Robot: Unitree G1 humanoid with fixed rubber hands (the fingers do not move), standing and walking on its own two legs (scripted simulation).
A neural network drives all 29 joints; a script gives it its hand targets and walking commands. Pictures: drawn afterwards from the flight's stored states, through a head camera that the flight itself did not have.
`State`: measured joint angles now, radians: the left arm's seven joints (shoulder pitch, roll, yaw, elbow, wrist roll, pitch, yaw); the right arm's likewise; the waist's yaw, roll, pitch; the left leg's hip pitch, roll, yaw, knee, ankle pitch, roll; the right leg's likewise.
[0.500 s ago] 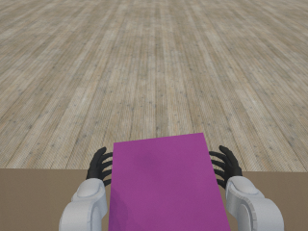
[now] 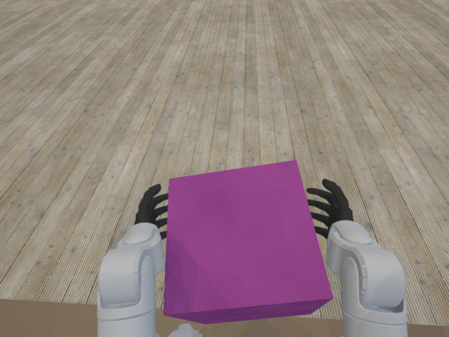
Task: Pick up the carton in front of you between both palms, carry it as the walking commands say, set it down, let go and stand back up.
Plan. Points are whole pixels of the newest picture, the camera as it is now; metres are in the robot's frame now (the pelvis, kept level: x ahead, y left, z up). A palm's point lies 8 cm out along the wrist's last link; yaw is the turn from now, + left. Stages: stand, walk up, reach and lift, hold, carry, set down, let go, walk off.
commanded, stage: carry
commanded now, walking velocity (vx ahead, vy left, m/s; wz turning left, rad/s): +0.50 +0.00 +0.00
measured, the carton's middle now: (245, 251) +0.29 +0.00 +0.01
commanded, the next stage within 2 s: none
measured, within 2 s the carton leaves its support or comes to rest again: neither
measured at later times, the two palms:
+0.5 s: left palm (165, 108) +0.67 +0.20 +0.07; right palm (277, 100) +0.66 -0.09 +0.09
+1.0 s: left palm (197, 99) +1.01 +0.17 -0.11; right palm (270, 96) +1.03 -0.12 -0.12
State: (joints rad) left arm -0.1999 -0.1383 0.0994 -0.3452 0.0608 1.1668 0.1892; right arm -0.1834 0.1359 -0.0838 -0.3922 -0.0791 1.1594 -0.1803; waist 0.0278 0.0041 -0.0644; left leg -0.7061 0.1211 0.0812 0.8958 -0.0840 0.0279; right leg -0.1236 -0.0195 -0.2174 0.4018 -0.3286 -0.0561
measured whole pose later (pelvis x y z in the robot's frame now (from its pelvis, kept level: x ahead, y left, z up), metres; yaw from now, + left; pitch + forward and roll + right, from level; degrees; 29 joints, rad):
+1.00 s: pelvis +0.69 -0.01 -0.17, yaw +2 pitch +6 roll +0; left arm -0.47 -0.14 0.24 -0.04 -0.01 1.04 0.26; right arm -0.40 0.20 -0.26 -0.16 -0.08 0.99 -0.20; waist 0.10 0.02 0.08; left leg -0.72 0.04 -0.02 1.28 -0.42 0.03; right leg -0.41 0.09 -0.16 0.65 -0.36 -0.17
